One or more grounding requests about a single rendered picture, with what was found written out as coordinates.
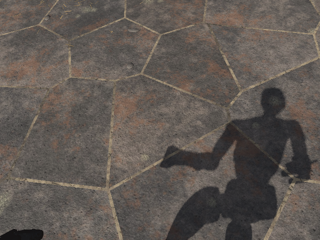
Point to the robot left hand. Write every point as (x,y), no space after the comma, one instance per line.
(26,234)

